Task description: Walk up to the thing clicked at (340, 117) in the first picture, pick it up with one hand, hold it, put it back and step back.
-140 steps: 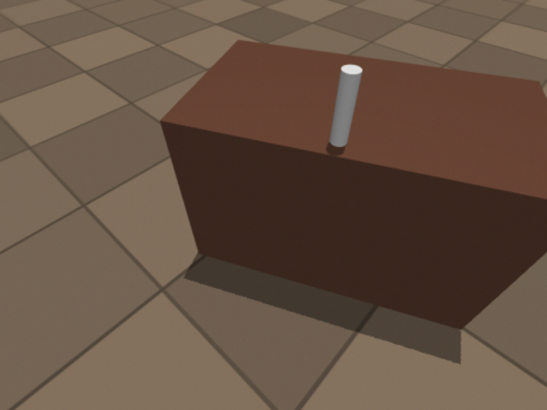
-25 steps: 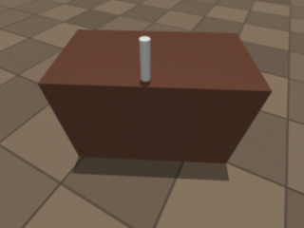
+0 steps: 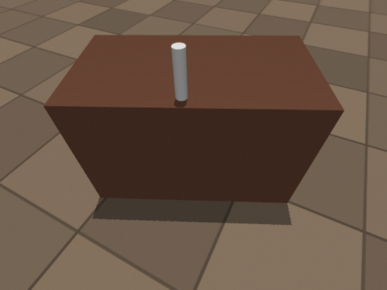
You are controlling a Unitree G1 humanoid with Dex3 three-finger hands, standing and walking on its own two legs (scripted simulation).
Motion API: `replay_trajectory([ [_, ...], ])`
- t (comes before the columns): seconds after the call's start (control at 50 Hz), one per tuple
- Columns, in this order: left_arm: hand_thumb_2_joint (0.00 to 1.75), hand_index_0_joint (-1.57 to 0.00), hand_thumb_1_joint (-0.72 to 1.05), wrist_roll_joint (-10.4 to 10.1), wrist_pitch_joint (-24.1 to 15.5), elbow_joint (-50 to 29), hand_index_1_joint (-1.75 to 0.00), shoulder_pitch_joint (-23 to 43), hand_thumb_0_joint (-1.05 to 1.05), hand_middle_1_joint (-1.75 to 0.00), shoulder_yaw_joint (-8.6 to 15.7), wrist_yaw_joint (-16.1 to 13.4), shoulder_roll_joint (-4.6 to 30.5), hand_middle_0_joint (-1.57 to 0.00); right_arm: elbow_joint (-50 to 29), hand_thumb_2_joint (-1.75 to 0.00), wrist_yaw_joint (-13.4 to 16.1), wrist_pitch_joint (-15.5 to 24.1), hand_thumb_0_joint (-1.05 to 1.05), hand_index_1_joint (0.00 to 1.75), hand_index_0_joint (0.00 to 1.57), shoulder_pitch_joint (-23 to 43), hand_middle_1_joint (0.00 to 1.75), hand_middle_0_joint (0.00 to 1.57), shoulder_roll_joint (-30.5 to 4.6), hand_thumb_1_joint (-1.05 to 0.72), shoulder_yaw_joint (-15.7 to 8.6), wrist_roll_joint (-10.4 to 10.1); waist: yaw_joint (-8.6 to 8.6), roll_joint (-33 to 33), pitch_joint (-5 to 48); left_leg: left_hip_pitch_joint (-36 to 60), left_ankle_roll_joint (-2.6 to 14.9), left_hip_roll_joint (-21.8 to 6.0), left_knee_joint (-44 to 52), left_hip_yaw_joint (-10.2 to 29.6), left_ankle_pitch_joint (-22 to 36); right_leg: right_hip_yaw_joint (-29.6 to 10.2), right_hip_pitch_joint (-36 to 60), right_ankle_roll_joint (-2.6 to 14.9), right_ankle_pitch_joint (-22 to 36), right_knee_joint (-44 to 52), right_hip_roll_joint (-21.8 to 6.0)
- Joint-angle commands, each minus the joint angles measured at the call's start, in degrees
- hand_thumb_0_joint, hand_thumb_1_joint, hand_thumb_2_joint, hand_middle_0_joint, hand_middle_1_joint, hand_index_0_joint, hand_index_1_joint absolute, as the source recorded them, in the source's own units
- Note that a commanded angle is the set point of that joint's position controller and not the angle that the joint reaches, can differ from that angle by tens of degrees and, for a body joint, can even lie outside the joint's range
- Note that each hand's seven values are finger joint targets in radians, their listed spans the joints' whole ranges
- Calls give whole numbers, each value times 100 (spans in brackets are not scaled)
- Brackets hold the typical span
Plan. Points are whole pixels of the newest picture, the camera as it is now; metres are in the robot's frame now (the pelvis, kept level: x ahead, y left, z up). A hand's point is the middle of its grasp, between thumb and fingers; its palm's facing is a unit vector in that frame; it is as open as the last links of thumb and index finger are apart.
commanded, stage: walk up
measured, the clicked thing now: (180, 73) +0.80 +0.04 +0.02
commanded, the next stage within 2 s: stand in 0.20 s
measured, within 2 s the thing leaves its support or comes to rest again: neither
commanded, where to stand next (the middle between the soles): +0.03 +0.01 m, yaw +1 degrees
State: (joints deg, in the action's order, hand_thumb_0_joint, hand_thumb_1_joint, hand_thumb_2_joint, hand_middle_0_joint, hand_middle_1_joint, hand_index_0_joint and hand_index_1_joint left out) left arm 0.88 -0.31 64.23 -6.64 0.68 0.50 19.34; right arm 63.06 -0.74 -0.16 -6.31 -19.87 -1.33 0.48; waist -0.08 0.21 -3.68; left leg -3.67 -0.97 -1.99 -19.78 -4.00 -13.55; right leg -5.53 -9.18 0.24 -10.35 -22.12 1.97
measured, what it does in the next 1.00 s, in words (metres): stands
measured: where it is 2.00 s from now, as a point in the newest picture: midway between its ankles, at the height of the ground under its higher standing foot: outside the picture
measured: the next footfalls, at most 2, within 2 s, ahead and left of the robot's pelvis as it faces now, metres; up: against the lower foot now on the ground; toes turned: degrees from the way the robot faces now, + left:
none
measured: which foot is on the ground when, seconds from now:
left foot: down 0.00-1.00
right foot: down 0.00-1.00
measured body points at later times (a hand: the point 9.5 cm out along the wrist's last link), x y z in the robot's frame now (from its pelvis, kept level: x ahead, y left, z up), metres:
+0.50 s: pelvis +0.00 +0.00 +0.00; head +0.01 +0.00 +0.45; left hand +0.09 +0.30 -0.13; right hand +0.07 -0.30 -0.13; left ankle -0.03 +0.13 -0.75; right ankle +0.02 -0.12 -0.75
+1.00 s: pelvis +0.00 +0.01 +0.00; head +0.00 +0.00 +0.45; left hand +0.06 +0.31 -0.13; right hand +0.08 -0.29 -0.13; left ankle -0.03 +0.13 -0.75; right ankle +0.02 -0.12 -0.75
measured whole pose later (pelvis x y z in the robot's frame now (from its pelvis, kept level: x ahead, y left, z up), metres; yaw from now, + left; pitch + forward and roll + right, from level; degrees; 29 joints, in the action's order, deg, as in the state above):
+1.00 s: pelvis +0.00 +0.01 +0.00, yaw +2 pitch -3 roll +0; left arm 0.7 -0.8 64.2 -7.4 -1.0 0.3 20.2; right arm 63.9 -0.8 0.1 -7.1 -19.8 -0.3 0.6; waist 0.0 -0.1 -2.8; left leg -3.3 -0.5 -1.0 -18.0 -2.2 -12.1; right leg -3.8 -7.7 -0.3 -9.2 -19.4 0.7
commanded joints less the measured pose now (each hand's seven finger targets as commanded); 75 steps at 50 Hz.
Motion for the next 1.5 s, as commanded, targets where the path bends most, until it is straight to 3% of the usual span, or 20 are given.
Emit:
replay_trajectory([
  [0.0, 90, -20, 90, -35, -134, -434, -30, 251, 0, -30, 252, -109, 1272, -20, -388, -90, 96, 147, 0, 30, 20, 255, 30, 20, -1226, -90, -270, -14, -37, -67, 501, 203, 291, -539, 248, 434, 525, -487, -106, 204, 1279, 274, -685],
  [0.16, 90, -20, 90, -23, -130, -490, -30, 346, 0, -30, 252, -114, 1272, -20, -372, -90, 91, 143, 0, 30, 20, 192, 30, 20, -1232, -90, -274, -4, -61, -54, 531, 82, 290, -569, 308, 442, 524, -503, 3, 207, 1364, 191, -658],
  [0.18, 90, -20, 90, -33, -139, -445, -30, 320, 0, -30, 182, -117, 1235, -20, -324, -90, 106, 135, 0, 30, 20, 179, 30, 20, -1165, -90, -202, 6, -44, 10, 543, 13, 285, -604, 400, 580, 602, -468, 140, 172, 1310, 347, -778],
  [0.24, 90, -20, 90, -41, -148, -415, -30, 294, 0, -30, 175, -123, 1278, -20, -308, -90, 110, 146, 0, 30, 20, 184, 30, 20, -1193, -90, -195, 13, -29, -65, 405, 90, 248, -586, 460, 610, 678, -421, 32, 120, 1157, 454, -738],
  [0.46, 90, -20, 90, -51, -170, -446, -30, 337, 0, -30, 140, -116, 1309, -20, -243, -90, 105, 187, 0, 30, 20, 74, 30, 20, -1212, -90, -166, 16, -56, -3, 519, 148, 225, -608, 485, 631, 892, -366, 188, 133, 1388, 472, -811],
  [0.5, 90, -20, 90, -44, -157, -437, -30, 325, 0, -30, 132, -116, 1297, -20, -245, -90, 111, 181, 0, 30, 20, 102, 30, 20, -1212, -90, -162, 18, -44, 35, 422, 73, 215, -603, 539, 653, 729, -326, 127, 120, 1150, 501, -780],
  [0.58, 90, -20, 90, -44, -168, -430, -30, 285, 0, -30, 117, -119, 1299, -20, -248, -90, 115, 188, 0, 30, 20, 66, 30, 20, -1233, -90, -175, 20, -72, -7, 532, 251, 218, -620, 476, 638, 974, -311, 94, 131, 1337, 446, -807],
  [0.8, 90, -20, 90, -44, -168, -372, -30, 175, 0, -30, 90, -126, 1337, -20, -212, -90, 100, 157, 0, 30, 20, 86, 30, 20, -1213, -90, -160, -5, -46, -130, 378, 137, 234, -593, 505, 711, 665, -288, 8, 127, 921, 549, -791],
  [1.1, 90, -20, 90, -43, -176, -388, -30, 157, 0, -30, 88, -121, 1327, -20, -223, -90, 101, 170, 0, 30, 20, 92, 30, 20, -1268, -90, -153, 4, -35, 59, 482, 112, 240, -594, 473, 743, 822, -279, 150, 135, 1081, 511, -844],
  [1.48, 90, -20, 90, -46, -153, -371, -30, 144, 0, -30, 87, -117, 1331, -20, -187, -90, 100, 164, 0, 30, 20, 23, 30, 20, -1257, -90, -131, -3, -16, -4, 377, -39, 206, -554, 518, 770, 669, -270, 135, 141, 863, 535, -824],
])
